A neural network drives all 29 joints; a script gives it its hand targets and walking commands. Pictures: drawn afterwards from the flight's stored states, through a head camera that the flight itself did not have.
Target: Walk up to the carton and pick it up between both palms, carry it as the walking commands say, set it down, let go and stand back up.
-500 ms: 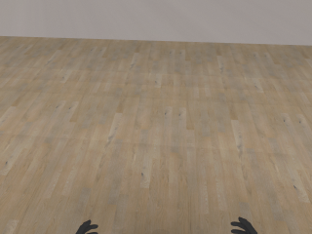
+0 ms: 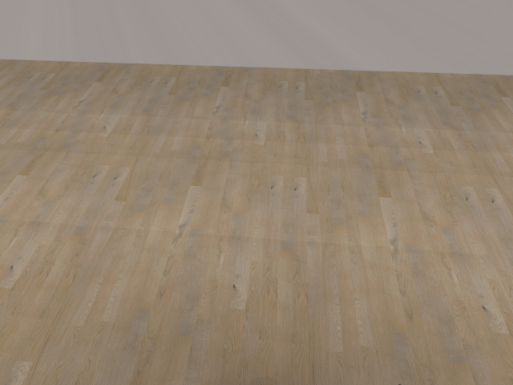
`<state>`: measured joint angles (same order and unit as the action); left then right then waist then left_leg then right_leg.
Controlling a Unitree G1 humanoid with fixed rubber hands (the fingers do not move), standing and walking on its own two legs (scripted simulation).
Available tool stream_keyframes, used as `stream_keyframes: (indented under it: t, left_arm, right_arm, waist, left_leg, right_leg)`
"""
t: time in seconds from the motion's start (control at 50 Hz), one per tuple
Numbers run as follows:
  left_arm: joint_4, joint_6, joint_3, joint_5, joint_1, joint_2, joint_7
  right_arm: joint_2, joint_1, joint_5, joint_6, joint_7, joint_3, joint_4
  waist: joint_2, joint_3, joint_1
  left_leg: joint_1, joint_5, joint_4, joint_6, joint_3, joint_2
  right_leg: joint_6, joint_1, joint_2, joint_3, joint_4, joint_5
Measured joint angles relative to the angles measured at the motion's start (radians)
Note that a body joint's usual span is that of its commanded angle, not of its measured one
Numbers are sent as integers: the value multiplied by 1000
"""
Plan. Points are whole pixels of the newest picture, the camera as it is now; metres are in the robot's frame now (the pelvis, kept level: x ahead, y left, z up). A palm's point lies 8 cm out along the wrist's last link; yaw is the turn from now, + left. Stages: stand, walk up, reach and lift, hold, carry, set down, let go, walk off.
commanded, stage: stand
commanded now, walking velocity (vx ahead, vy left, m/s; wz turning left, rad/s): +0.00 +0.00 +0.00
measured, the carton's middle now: out of the picture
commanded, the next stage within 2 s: walk up in 0.38 s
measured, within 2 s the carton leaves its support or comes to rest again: neither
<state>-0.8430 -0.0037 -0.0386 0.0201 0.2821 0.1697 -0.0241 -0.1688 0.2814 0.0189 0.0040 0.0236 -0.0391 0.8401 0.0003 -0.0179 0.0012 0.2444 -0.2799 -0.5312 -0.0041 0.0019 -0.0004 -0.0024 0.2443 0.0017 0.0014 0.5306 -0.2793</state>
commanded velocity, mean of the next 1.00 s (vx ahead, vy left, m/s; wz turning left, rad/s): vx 0.00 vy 0.00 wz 0.22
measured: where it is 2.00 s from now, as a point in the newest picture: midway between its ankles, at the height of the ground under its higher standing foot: outside the picture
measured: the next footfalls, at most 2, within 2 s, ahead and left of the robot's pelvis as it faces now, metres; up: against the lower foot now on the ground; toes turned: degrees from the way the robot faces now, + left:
left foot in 0.98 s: -0.04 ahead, +0.13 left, +0.00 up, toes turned +21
right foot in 1.46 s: +0.05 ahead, -0.08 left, +0.00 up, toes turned +27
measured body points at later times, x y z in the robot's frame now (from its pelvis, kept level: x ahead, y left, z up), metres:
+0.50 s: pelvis +0.00 +0.00 +0.01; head +0.01 +0.00 +0.46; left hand +0.01 +0.22 -0.15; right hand +0.01 -0.22 -0.15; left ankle +0.00 +0.12 -0.73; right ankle +0.00 -0.12 -0.73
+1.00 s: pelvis -0.03 +0.02 -0.01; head -0.01 +0.05 +0.44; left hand -0.08 +0.30 -0.16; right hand +0.15 -0.19 -0.13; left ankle -0.07 +0.12 -0.74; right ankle +0.00 -0.12 -0.73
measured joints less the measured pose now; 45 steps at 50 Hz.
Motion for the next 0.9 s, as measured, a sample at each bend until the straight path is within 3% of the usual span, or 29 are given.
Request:
stream_keyframes:
  t: [0.56,0.64,0.74,0.82,0.9]
  left_arm:
    - [-228,-1,9,-7,20,-33,-13]
    - [-189,14,0,-25,3,-6,-32]
    - [-130,14,-18,-4,-16,40,-47]
    - [-115,4,-8,13,-22,62,-52]
    - [-100,0,-12,18,-15,75,-40]
  right_arm:
    - [30,21,-6,2,13,13,228]
    - [28,18,-3,-12,7,-25,182]
    - [-30,-9,0,-37,-3,-70,111]
    - [-62,-59,7,-43,-10,-65,82]
    - [-58,-101,6,-47,-28,-44,53]
  waist:
    - [0,-21,0]
    - [5,-25,-24]
    - [-23,-16,-12]
    - [-16,-25,8]
    - [11,-31,11]
  left_leg:
    - [-65,44,86,0,1,0]
    - [27,25,-4,3,-43,16]
    - [160,-58,-175,8,-100,21]
    - [258,-199,-473,25,-10,-11]
    - [194,-214,-391,42,48,-39]
  right_leg:
    - [2,-64,0,-1,-86,44]
    - [9,10,20,50,9,0]
    - [-13,72,28,129,78,-34]
    - [-12,46,62,178,36,-12]
    - [12,30,112,206,22,-4]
